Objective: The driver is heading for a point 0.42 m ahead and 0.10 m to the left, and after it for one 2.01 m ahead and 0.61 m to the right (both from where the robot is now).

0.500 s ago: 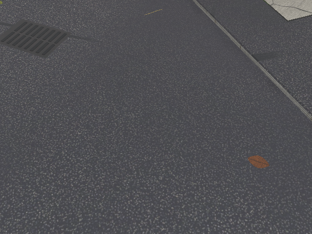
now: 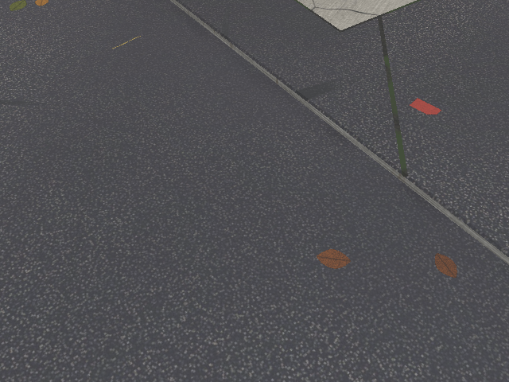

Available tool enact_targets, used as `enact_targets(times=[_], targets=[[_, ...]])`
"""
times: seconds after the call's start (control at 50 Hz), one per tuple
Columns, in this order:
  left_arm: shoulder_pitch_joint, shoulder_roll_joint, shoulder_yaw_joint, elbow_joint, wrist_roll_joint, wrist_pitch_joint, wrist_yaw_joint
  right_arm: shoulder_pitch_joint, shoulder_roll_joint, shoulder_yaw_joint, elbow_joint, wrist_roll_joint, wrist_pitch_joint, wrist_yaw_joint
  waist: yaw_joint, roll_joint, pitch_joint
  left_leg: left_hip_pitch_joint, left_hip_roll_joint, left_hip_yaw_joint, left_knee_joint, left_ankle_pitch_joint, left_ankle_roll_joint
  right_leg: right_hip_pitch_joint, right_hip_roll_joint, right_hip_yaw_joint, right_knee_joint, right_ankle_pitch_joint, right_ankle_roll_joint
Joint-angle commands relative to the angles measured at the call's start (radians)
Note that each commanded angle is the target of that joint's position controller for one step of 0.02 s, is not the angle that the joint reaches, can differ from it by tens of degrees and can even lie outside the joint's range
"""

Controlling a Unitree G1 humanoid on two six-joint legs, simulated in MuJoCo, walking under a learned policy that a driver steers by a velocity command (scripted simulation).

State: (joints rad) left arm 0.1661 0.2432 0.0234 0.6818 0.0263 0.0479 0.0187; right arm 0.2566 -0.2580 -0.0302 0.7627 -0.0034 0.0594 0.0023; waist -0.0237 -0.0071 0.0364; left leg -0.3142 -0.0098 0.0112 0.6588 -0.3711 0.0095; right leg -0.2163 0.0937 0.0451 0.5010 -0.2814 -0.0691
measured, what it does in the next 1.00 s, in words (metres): walks ahead, turning left: left foot, then right foot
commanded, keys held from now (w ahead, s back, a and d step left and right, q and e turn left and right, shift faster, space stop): w+q+shift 0.48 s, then w+shift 0.08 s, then w+e+shift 0.44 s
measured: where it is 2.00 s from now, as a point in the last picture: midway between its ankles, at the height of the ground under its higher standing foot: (183, 141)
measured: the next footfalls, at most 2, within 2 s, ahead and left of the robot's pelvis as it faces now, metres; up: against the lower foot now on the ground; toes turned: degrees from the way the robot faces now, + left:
left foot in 0.04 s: +0.04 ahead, +0.10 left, +0.00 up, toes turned -1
right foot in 0.40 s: +0.23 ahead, -0.10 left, +0.00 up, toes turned +24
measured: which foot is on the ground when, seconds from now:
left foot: up 0.00-0.02, down 0.04-0.40, up 0.42-0.78, down 0.80-1.00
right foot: down 0.00-0.04, up 0.06-0.38, down 0.40-0.80, up 0.82-1.00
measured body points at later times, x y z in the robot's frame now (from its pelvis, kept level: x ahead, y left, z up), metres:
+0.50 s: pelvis +0.16 +0.00 +0.00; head +0.18 +0.01 +0.45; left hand +0.22 +0.32 -0.08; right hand +0.37 -0.23 -0.10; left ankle +0.04 +0.08 -0.66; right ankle +0.19 -0.11 -0.74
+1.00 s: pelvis +0.48 +0.21 +0.00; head +0.49 +0.22 +0.45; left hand +0.44 +0.49 -0.13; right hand +0.64 -0.03 -0.11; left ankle +0.40 +0.28 -0.74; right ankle +0.50 +0.07 -0.63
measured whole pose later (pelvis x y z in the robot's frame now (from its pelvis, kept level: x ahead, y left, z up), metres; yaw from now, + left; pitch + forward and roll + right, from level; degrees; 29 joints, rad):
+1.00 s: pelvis +0.48 +0.21 +0.00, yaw +18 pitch +1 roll +1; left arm 0.32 0.31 0.06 0.82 0.02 -0.02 -0.05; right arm 0.32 -0.28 -0.04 0.79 -0.03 -0.08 0.01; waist 0.01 -0.04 0.01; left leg -0.16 0.00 0.14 0.45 -0.30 0.03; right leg -0.59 -0.08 0.01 1.25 -0.22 -0.08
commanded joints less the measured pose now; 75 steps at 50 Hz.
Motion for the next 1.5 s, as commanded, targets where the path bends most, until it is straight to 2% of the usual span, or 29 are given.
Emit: enact_targets(times=[0.02,0.08,0.14,0.3,0.36,0.4,0.42,0.44,0.48,0.64,0.72,0.76,0.8,0.82,0.84,0.86,0.9,0.98,1.06,1.18,1.22,1.24,1.26,1.28,1.3,1.32,1.34,1.4,1.5], targets=[[0.049,0.205,0.062,-0.033,-0.010,-0.006,0.017,0.006,-0.106,-0.028,-0.075,-0.008,-0.034,0.006,0.020,-0.068,-0.087,0.097,-0.028,-0.007,-0.185,0.043,0.059,0.040,-0.281,0.151,-0.033,0.199,-0.087],[-0.133,0.138,0.034,-0.147,0.022,-0.032,-0.007,0.211,-0.261,-0.085,-0.019,-0.026,-0.047,0.031,-0.076,0.281,0.065,0.239,0.331,-0.848,-0.559,-0.627,0.334,-0.516,0.008,-0.002,0.417,-0.393,0.018],[-0.139,0.157,0.041,-0.125,0.005,-0.081,-0.033,0.105,-0.198,-0.077,-0.042,-0.011,-0.063,0.018,-0.015,0.119,0.073,0.168,0.222,-0.643,-0.527,-0.372,0.263,-0.467,-0.087,0.051,0.425,-0.122,0.061],[-0.230,0.105,0.014,-0.150,-0.007,-0.081,-0.042,0.098,-0.222,-0.108,-0.061,-0.003,-0.083,0.023,-0.056,0.141,0.000,0.101,0.071,-0.525,-0.427,-0.117,0.223,-0.272,-0.040,-0.009,0.111,-0.024,0.153],[-0.091,0.136,0.026,-0.116,-0.030,-0.094,-0.016,-0.007,-0.221,-0.109,-0.097,-0.004,-0.085,0.027,0.037,0.115,-0.027,-0.107,0.039,-0.532,-0.351,-0.099,0.168,0.085,-0.036,-0.008,-0.049,0.072,0.129],[0.153,0.258,0.064,-0.066,-0.003,-0.116,0.018,-0.037,-0.141,-0.083,-0.117,0.004,-0.109,0.024,0.159,-0.052,-0.120,-0.355,-0.070,-0.395,-0.024,-0.143,0.100,0.462,-0.212,0.134,-0.105,-0.086,0.075],[0.246,0.376,0.089,-0.063,0.033,-0.116,0.025,-0.061,-0.048,-0.050,-0.181,0.034,-0.122,0.022,0.185,-0.317,-0.229,-0.523,-0.176,-0.211,0.290,-0.218,0.068,0.575,-0.501,0.591,-0.290,-0.534,0.005],[0.156,0.347,0.090,-0.061,0.044,-0.111,0.018,-0.044,-0.089,-0.044,-0.178,0.017,-0.107,0.013,0.110,-0.245,-0.176,-0.586,-0.049,-0.159,0.474,-0.093,0.073,0.456,-0.561,0.738,-0.311,-0.616,-0.044],[0.112,0.208,0.053,-0.075,0.029,-0.115,0.005,-0.097,-0.146,-0.057,-0.158,-0.027,-0.092,0.036,0.091,-0.051,-0.073,-0.573,0.023,-0.123,0.546,0.042,0.068,0.316,-0.456,0.452,-0.273,-0.408,-0.023],[0.276,0.151,0.035,0.062,0.002,-0.169,-0.025,-0.287,-0.106,-0.020,-0.231,-0.048,-0.094,0.088,0.071,-0.073,0.085,-0.625,0.008,-0.147,0.369,0.209,0.042,0.202,-0.337,0.131,-0.404,0.005,-0.085],[0.286,0.198,0.044,0.108,-0.015,-0.163,-0.032,-0.390,-0.073,0.014,-0.264,-0.039,-0.109,0.107,0.067,-0.099,0.095,-0.221,0.029,0.061,0.057,0.260,0.055,0.036,-0.311,0.042,-0.484,0.384,-0.087],[0.299,0.263,0.058,0.137,-0.015,-0.160,-0.032,-0.287,-0.107,0.000,-0.234,-0.036,-0.112,0.079,0.004,-0.114,0.012,-0.039,-0.033,0.070,0.009,0.156,0.077,0.110,-0.321,0.004,-0.305,0.864,-0.081],[0.269,0.290,0.063,0.144,-0.023,-0.155,-0.028,0.083,-0.191,-0.041,-0.123,-0.047,-0.122,0.033,-0.196,-0.099,-0.192,0.455,-0.022,0.013,-0.071,0.158,0.092,-0.055,-0.263,-0.033,0.177,0.872,-0.053],[0.283,0.177,0.038,0.117,-0.011,-0.156,-0.033,0.236,-0.286,-0.067,-0.096,-0.074,-0.128,0.007,-0.217,0.064,-0.342,0.703,0.244,-0.264,-0.105,-0.203,0.094,-0.276,-0.171,-0.041,0.556,0.254,-0.050],[0.339,0.076,0.020,0.064,-0.045,-0.154,-0.037,0.240,-0.344,-0.075,-0.115,-0.084,-0.133,-0.002,-0.145,0.261,-0.476,0.751,0.474,-0.732,-0.307,-0.550,0.118,-0.470,-0.084,0.044,0.839,-0.211,-0.055],[0.240,0.160,0.042,0.060,-0.043,-0.140,-0.034,0.165,-0.282,-0.065,-0.107,-0.067,-0.127,-0.003,-0.133,0.151,-0.332,0.598,0.440,-0.760,-0.403,-0.532,0.108,-0.548,-0.110,0.069,0.905,-0.087,-0.063],[0.204,0.125,0.036,0.071,-0.027,-0.126,-0.050,0.042,-0.160,-0.038,-0.086,-0.050,-0.136,0.002,-0.040,0.089,-0.093,0.350,0.350,-0.437,-0.406,-0.169,0.105,-0.537,-0.190,0.037,0.817,0.042,-0.044],[0.176,0.064,0.033,0.078,-0.004,-0.062,-0.075,0.039,-0.081,-0.021,-0.029,-0.012,-0.172,0.004,0.042,0.113,0.025,0.195,0.282,-0.135,-0.506,0.101,0.078,-0.533,-0.238,0.016,0.786,0.075,-0.007],[-0.005,0.049,0.018,0.007,-0.006,-0.053,-0.095,0.058,-0.049,-0.014,0.018,-0.017,-0.196,0.008,0.053,0.104,0.107,0.163,0.205,0.133,-0.556,0.416,0.051,-0.580,-0.221,-0.056,0.644,0.268,-0.012],[-0.105,0.094,0.006,-0.030,-0.011,-0.063,-0.114,0.128,-0.180,-0.036,0.050,-0.019,-0.182,-0.029,0.081,0.064,0.057,0.350,0.208,0.293,-0.425,1.283,-0.003,-0.311,-0.062,-0.276,0.264,0.338,-0.105],[0.147,0.163,0.033,0.033,-0.016,-0.059,-0.098,0.074,-0.255,-0.058,0.028,-0.032,-0.147,-0.047,0.226,0.121,-0.094,0.373,0.251,0.268,-0.090,1.545,-0.001,-0.043,0.001,-0.256,0.268,0.214,-0.140],[0.361,0.214,0.061,0.096,-0.015,-0.059,-0.082,0.020,-0.272,-0.064,0.006,-0.038,-0.129,-0.046,0.321,0.113,-0.186,0.286,0.261,0.234,0.196,1.477,0.018,0.183,0.011,-0.194,0.235,0.138,-0.176],[0.445,0.255,0.090,0.134,-0.021,-0.059,-0.055,0.005,-0.240,-0.061,0.009,-0.040,-0.121,-0.027,0.333,0.013,-0.192,0.114,0.157,0.232,0.578,0.886,0.020,0.356,-0.009,-0.102,0.146,0.083,-0.209],[0.344,0.325,0.108,0.131,-0.030,-0.047,-0.039,-0.001,-0.065,-0.014,-0.034,-0.058,-0.137,-0.009,0.198,-0.243,-0.085,-0.262,-0.022,0.181,0.978,-0.103,-0.004,0.419,-0.141,0.152,0.193,0.238,-0.252],[0.289,0.406,0.123,0.075,-0.003,-0.039,-0.040,0.053,-0.085,-0.005,-0.156,-0.028,-0.162,-0.006,0.123,-0.259,-0.308,-0.541,-0.053,-0.042,1.113,-0.132,-0.024,0.652,-0.306,0.657,-0.055,0.012,-0.454],[0.266,0.354,0.122,0.050,-0.005,-0.038,-0.032,-0.023,-0.140,-0.001,-0.161,-0.041,-0.190,-0.007,0.145,-0.060,-0.246,-0.603,0.007,-0.114,1.019,-0.049,-0.012,0.573,-0.354,0.801,-0.255,-0.230,-0.418],[0.233,0.289,0.107,0.065,-0.005,-0.045,-0.025,-0.049,-0.161,-0.003,-0.151,-0.038,-0.199,-0.005,0.094,0.061,-0.091,-0.568,0.053,-0.115,0.891,0.023,-0.011,0.384,-0.332,0.742,-0.302,-0.244,-0.361],[0.167,0.221,0.079,0.072,-0.014,-0.094,-0.016,-0.046,-0.128,0.012,-0.140,-0.074,-0.142,-0.008,-0.020,0.134,0.030,-0.366,0.131,-0.108,0.678,0.010,-0.060,-0.013,-0.205,0.495,-0.304,0.004,-0.307],[0.189,0.230,0.086,0.067,-0.022,-0.130,-0.028,-0.285,-0.062,0.043,-0.242,-0.046,-0.117,0.017,0.044,0.053,0.077,-0.210,0.126,-0.024,0.180,0.317,-0.090,-0.201,-0.065,0.312,-0.341,0.199,-0.240]])
Keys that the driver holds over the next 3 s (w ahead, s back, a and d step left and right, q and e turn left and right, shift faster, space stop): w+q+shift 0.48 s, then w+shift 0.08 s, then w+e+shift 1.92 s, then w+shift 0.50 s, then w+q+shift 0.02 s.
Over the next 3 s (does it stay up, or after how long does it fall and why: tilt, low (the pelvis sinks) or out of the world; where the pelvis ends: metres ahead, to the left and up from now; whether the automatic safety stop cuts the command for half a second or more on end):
stays up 1.84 -0.49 0.01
